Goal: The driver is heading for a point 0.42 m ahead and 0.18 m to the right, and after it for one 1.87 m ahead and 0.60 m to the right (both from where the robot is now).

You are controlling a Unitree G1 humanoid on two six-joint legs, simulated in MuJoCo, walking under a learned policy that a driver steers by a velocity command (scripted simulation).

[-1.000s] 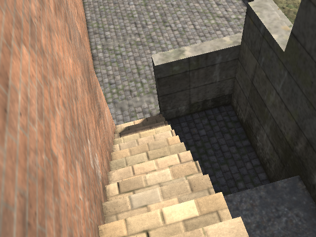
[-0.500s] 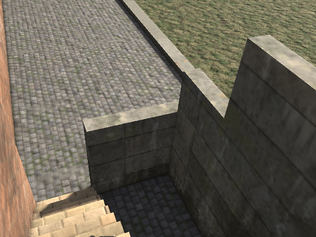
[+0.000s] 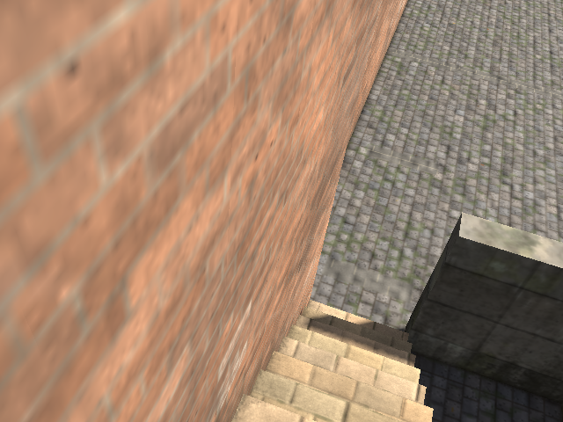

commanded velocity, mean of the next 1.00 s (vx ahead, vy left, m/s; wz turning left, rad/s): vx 0.61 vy -0.09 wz -0.45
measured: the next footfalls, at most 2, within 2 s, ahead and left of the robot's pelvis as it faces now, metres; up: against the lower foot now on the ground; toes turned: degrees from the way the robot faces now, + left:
right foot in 0.44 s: +0.26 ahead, -0.16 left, -0.21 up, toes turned -12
left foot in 0.80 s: +0.58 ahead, -0.09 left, -0.43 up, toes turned -41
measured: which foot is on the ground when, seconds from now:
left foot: down 0.00-0.44, up 0.46-0.78, down 0.80-1.00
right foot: up 0.00-0.42, down 0.44-0.80, up 0.82-1.00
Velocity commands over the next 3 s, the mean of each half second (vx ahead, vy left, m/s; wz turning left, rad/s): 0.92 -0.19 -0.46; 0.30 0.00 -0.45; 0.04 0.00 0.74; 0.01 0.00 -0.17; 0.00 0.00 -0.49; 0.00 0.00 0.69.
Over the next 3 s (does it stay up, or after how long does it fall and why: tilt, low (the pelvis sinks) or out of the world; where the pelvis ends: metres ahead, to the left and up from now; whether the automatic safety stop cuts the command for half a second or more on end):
stays up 1.00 -0.29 -0.90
